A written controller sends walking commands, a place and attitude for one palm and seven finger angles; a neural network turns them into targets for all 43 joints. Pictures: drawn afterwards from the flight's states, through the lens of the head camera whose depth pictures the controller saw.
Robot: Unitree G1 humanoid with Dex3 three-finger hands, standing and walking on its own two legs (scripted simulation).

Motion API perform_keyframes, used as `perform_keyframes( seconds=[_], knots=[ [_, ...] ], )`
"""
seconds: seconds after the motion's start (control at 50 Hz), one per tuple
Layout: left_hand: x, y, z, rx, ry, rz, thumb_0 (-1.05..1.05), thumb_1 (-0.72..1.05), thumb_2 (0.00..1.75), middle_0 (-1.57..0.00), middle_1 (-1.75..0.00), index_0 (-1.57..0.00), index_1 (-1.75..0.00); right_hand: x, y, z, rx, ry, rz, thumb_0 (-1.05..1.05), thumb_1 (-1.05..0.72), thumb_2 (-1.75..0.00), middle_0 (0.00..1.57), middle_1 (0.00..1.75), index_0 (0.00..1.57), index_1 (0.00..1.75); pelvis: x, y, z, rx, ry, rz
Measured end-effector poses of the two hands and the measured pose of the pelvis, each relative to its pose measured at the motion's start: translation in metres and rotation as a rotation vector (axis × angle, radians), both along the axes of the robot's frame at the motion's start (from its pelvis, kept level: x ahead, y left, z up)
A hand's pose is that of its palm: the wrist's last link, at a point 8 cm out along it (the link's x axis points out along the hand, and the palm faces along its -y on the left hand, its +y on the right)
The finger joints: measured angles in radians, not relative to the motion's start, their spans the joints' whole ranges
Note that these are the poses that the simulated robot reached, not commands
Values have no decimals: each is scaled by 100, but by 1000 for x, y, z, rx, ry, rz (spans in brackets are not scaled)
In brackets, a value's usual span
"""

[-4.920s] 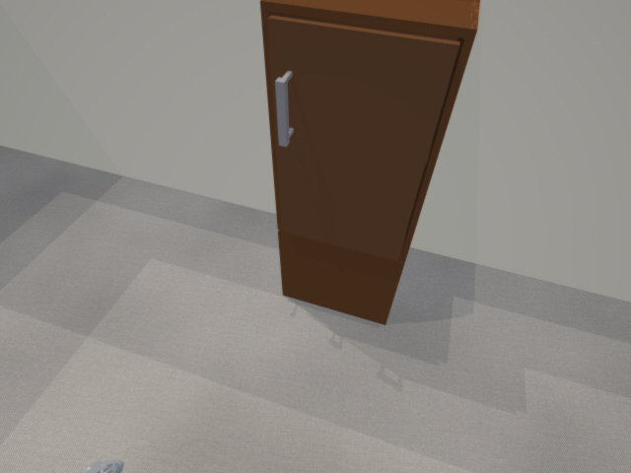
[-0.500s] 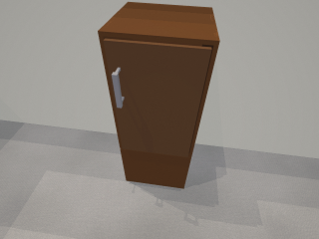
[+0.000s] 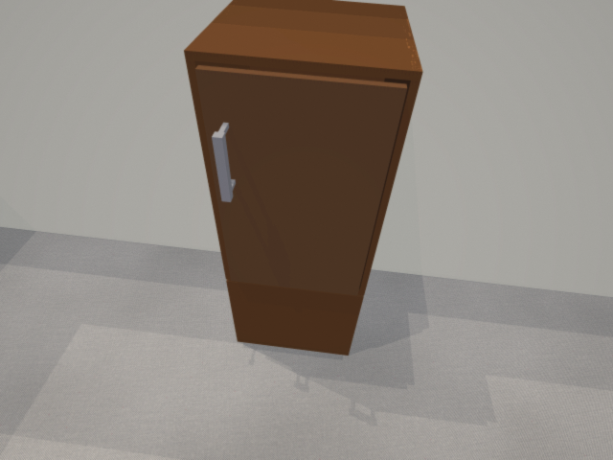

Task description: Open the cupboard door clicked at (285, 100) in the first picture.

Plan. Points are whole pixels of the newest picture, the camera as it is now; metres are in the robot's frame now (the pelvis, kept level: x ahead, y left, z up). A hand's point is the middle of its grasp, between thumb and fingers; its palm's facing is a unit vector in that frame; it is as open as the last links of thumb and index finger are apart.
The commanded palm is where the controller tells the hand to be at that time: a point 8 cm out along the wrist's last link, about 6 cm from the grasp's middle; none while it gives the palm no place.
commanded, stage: look again from close up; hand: left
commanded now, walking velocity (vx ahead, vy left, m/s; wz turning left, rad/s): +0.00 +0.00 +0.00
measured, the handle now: (226, 163) +0.63 +0.19 +0.05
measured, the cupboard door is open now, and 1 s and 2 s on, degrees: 0 0 0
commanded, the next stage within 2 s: shuffle to correct the standing spot in 0.22 s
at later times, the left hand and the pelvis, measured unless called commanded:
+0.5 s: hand out of the picture -0.03 +0.16 -0.18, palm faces +0.04 -0.99 -0.16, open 7.4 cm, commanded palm none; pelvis +0.02 +0.01 +0.00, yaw -2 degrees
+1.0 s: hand out of the picture +0.17 +0.21 -0.17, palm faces -0.03 -0.98 -0.21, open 7.3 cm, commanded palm none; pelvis +0.10 +0.03 +0.00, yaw -3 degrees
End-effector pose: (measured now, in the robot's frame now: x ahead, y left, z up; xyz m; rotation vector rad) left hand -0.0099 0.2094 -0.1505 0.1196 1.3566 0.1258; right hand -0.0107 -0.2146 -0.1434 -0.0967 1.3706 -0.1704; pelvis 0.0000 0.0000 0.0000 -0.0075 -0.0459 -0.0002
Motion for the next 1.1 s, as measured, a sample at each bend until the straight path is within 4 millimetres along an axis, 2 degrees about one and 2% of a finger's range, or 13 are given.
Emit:
perform_keyframes(
  seconds=[0.14,0.36,0.54,0.66,0.72,0.76,0.86,0.94,1.02,1.1],
  knots=[
    [-11,-4,-1,-13,27,17,0,91,90,-20,-30,-20,-30,4,5,-1,1,1,-1,1,-92,-90,20,30,20,30,2,4,0,0,7,0],
    [-27,3,1,-2,90,31,0,91,90,-20,-30,-20,-30,3,5,1,-5,24,-6,1,-91,-90,20,30,20,30,6,6,0,0,16,-3],
    [-21,6,2,-9,111,39,0,91,90,-20,-30,-20,-30,8,5,-1,-8,38,-24,1,-90,-90,20,30,20,30,20,9,-1,-4,26,-32],
    [-6,16,-8,-29,118,63,0,91,90,-20,-30,-20,-30,15,14,-3,-32,51,-28,0,-90,-90,20,30,20,30,38,22,-9,-14,29,-29],
    [10,25,-12,-36,130,45,0,91,90,-20,-30,-20,-30,19,24,-3,-39,47,-50,0,-91,-90,20,30,20,30,52,31,-10,-8,28,-44],
    [29,30,-9,-34,128,12,0,91,90,-20,-30,-20,-30,19,32,0,-37,46,-77,0,-91,-90,20,30,20,30,61,35,-7,-5,30,-61],
    [97,41,0,-9,43,-44,1,92,90,-20,-30,-20,-30,17,57,9,-11,97,-105,0,-91,-90,20,30,20,30,81,38,2,-7,35,-66],
    [143,50,4,32,-19,-56,2,94,90,-20,-30,-20,-30,19,70,10,19,157,-122,0,-90,-90,20,30,20,30,93,35,4,-13,32,-53],
    [181,48,9,57,-80,-72,1,93,90,-19,-30,-19,-30,28,70,4,43,187,-136,0,-90,-90,20,30,20,30,101,29,2,-10,30,-47],
    [209,38,11,74,-143,-85,1,92,90,-19,-30,-19,-30,45,55,-8,51,176,-141,0,-90,-90,21,30,20,30,108,20,-5,2,28,-46]
  ],
)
